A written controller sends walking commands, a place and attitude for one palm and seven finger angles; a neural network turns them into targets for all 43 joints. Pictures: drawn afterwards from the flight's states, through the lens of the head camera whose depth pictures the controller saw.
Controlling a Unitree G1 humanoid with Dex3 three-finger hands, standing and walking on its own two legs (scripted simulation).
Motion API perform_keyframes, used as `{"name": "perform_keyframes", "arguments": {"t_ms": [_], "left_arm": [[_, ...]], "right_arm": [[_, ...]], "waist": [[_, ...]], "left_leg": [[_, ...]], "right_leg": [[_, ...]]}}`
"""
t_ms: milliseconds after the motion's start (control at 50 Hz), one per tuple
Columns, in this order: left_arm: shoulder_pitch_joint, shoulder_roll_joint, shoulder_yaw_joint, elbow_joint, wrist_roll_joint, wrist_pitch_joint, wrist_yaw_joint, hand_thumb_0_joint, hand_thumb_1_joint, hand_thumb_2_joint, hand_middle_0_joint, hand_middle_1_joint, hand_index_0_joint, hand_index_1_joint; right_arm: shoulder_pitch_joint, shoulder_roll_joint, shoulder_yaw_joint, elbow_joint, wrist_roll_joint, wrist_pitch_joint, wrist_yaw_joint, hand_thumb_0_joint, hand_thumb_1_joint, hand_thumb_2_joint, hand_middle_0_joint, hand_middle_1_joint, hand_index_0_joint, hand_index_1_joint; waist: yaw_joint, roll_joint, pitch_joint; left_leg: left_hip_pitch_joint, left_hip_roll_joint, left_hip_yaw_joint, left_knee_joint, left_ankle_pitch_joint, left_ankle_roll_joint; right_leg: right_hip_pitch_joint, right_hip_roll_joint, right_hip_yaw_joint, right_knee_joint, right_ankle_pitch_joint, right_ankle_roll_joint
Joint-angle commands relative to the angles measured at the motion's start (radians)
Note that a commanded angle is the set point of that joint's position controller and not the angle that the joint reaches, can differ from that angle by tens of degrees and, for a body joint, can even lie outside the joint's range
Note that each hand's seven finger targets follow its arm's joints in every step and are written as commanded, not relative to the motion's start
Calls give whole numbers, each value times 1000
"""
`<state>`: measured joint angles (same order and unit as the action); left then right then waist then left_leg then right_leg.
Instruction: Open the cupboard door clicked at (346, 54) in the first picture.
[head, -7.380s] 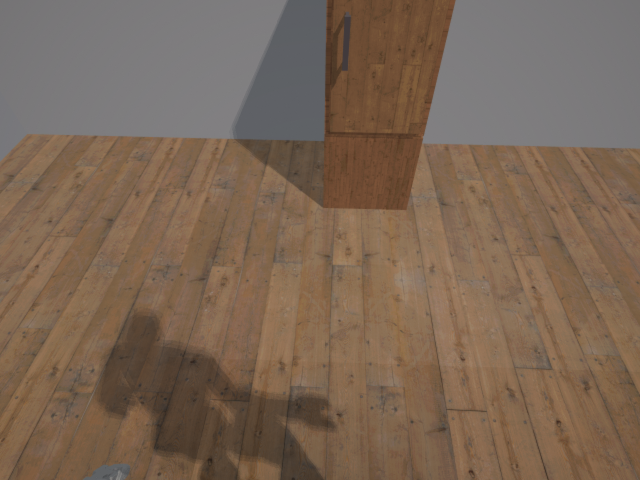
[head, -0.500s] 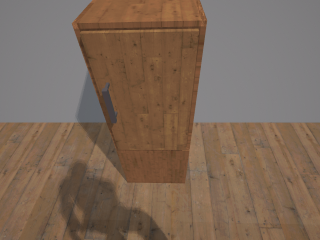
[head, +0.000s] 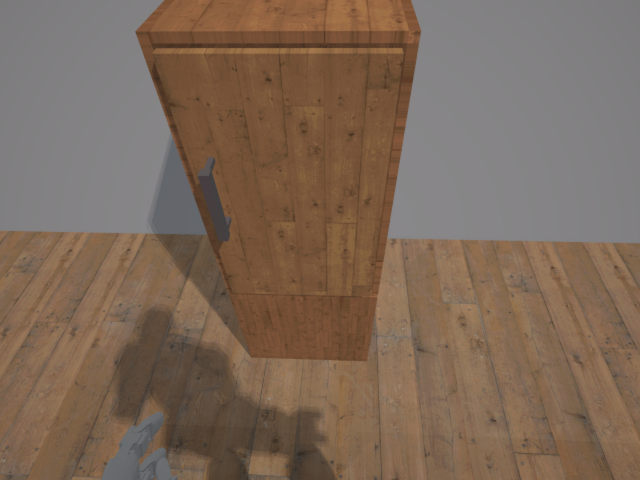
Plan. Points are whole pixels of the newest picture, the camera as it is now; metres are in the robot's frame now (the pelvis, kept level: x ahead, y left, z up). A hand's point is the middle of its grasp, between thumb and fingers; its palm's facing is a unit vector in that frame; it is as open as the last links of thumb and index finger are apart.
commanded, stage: raise the hand with hooked fingers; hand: left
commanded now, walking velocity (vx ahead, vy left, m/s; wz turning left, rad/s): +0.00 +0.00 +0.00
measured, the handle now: (217, 201) +0.57 +0.22 +0.00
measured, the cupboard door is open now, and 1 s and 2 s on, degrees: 0 0 0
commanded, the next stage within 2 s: move the hooked fingers beside the handle in 1.96 s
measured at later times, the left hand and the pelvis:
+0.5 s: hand (163, 446) +0.17 +0.21 -0.04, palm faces -0.01 -1.00 -0.05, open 9.9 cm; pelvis -0.04 -0.01 -0.09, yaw +1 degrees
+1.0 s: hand (138, 401) +0.22 +0.25 -0.02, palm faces +0.00 -1.00 -0.06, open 12.8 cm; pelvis -0.03 +0.02 -0.06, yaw +0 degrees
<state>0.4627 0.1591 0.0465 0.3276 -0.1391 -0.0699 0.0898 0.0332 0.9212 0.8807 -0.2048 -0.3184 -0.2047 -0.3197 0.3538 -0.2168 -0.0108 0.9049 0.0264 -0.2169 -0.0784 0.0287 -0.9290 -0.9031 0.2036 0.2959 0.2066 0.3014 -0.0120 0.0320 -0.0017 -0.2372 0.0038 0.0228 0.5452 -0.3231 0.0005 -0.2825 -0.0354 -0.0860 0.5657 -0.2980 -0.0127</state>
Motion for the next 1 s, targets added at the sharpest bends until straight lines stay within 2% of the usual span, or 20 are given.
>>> {"name": "perform_keyframes", "arguments": {"t_ms": [0,40,60,100,120,160,200,280,300,360,400,460,500,540,600,640,680,780,820,980], "left_arm": [[36,23,90,-126,-44,-272,-116,0,713,820,-213,-420,-213,-420],[171,3,129,-85,-83,-430,-242,0,667,800,-217,-450,-217,-450],[193,13,143,-88,-105,-509,-312,0,643,790,-218,-465,-218,-465],[147,120,238,-66,-128,-633,-453,0,597,770,-222,-495,-222,-495],[126,144,257,-114,-144,-639,-492,0,573,760,-223,-510,-223,-510],[91,167,283,-215,-190,-569,-523,0,527,740,-227,-540,-227,-540],[-41,195,297,-350,-222,-507,-514,0,480,720,-230,-570,-230,-570],[-194,207,273,-571,-184,-509,-448,0,387,680,-237,-630,-237,-630],[-273,214,244,-623,-176,-516,-445,0,363,670,-238,-645,-238,-645],[-267,203,217,-579,-163,-498,-464,0,293,640,-243,-690,-243,-690],[-254,209,213,-495,-175,-444,-495,0,247,620,-247,-720,-247,-720],[-198,235,255,-466,-183,-352,-504,0,177,590,-252,-765,-252,-765],[-167,262,308,-415,-201,-296,-491,0,130,570,-255,-795,-255,-795],[-157,273,333,-462,-203,-287,-464,0,83,550,-258,-825,-258,-825],[-166,259,338,-431,-204,-304,-420,0,13,520,-263,-870,-263,-870],[-181,262,337,-422,-194,-336,-409,0,-33,500,-267,-900,-267,-900],[-207,257,321,-411,-190,-363,-408,0,-80,480,-270,-930,-270,-930],[-262,292,323,-385,-192,-389,-443,0,-197,430,-278,-1005,-278,-1005],[-302,313,328,-405,-194,-388,-449,0,-243,410,-282,-1035,-282,-1035],[-353,353,372,-343,-204,-358,-460,0,-430,330,-295,-1155,-295,-1155]], "right_arm": [[-171,-146,-75,-285,-19,-139,19,0,-900,-900,200,300,200,300],[-201,-132,-94,-348,-24,-145,50,0,-900,-900,200,300,200,300],[-213,-135,-100,-375,-24,-144,64,0,-900,-900,200,300,200,300],[-219,-147,-114,-419,-14,-139,86,0,-900,-900,200,300,200,300],[-238,-154,-113,-461,-12,-131,88,0,-900,-900,200,300,200,300],[-261,-152,-108,-536,1,-105,76,0,-900,-900,200,300,200,300],[-253,-150,-100,-574,3,-84,58,0,-900,-900,200,300,200,300],[-179,-135,-85,-551,-3,-67,37,0,-900,-900,200,300,200,300],[-164,-146,-73,-542,-12,-64,32,0,-900,-900,200,300,200,300],[-156,-149,-63,-502,-7,-75,21,0,-900,-900,200,300,200,300],[-166,-159,-52,-492,0,-79,14,0,-900,-900,200,300,200,300],[-182,-157,-45,-504,11,-76,13,0,-900,-900,200,300,200,300],[-199,-149,-40,-511,11,-68,10,0,-900,-900,200,300,200,300],[-193,-141,-37,-521,8,-65,14,0,-900,-900,200,300,200,300],[-192,-138,-33,-517,1,-64,16,0,-900,-900,200,300,200,300],[-168,-146,-36,-512,1,-68,18,0,-900,-900,200,300,200,300],[-152,-156,-37,-509,2,-73,19,0,-900,-900,200,300,200,300],[-125,-182,-40,-508,10,-79,13,0,-900,-900,200,300,200,300],[-116,-188,-37,-510,10,-78,12,0,-900,-900,200,300,200,300],[-99,-192,-31,-502,11,-62,12,0,-900,-900,200,300,200,300]], "waist": [[22,-180,-20],[78,-251,-104],[84,-242,-140],[83,-157,-182],[94,-115,-241],[97,-72,-313],[71,-55,-321],[7,54,-337],[-27,32,-338],[-41,71,-342],[-40,57,-322],[-2,56,-372],[24,8,-371],[40,25,-402],[37,-29,-342],[27,-23,-329],[11,-26,-308],[7,10,-303],[6,50,-315],[7,69,-317]], "left_leg": [[-240,-26,-24,102,105,6],[-380,-35,-7,219,102,-7],[-443,-42,0,276,97,-11],[-542,-49,-1,393,90,-17],[-571,-56,16,422,82,-8],[-595,-65,35,452,64,3],[-620,-58,19,483,28,9],[-558,-14,-19,511,66,25],[-552,-4,-35,528,72,30],[-541,4,-49,529,49,29],[-553,2,-61,519,31,29],[-540,-5,-65,462,11,24],[-551,-8,-68,435,21,22],[-524,-10,-67,403,45,20],[-538,-8,-72,378,31,16],[-538,-8,-65,369,-2,15],[-538,-9,-63,360,-35,16],[-500,-9,-60,337,-34,16],[-472,-8,-65,328,-13,15],[-411,-5,-63,310,93,8]], "right_leg": [[-231,25,-18,53,-26,-1],[-256,27,0,189,13,-10],[-260,22,20,244,50,-12],[-283,0,97,331,112,-22],[-278,-7,121,351,104,-20],[-252,-12,165,345,77,-8],[-289,-5,193,334,-9,0],[-375,30,141,373,17,-9],[-413,44,121,401,27,-11],[-458,50,91,400,-6,-12],[-464,59,77,395,-33,-14],[-411,50,60,369,-72,-7],[-363,52,53,354,-77,-9],[-335,45,39,352,-55,-6],[-350,51,19,347,-81,-8],[-370,46,24,334,-122,-5],[-390,43,24,324,-154,-3],[-384,42,24,313,-141,-9],[-380,47,20,319,-112,-14],[-329,53,10,303,7,-14]]}}
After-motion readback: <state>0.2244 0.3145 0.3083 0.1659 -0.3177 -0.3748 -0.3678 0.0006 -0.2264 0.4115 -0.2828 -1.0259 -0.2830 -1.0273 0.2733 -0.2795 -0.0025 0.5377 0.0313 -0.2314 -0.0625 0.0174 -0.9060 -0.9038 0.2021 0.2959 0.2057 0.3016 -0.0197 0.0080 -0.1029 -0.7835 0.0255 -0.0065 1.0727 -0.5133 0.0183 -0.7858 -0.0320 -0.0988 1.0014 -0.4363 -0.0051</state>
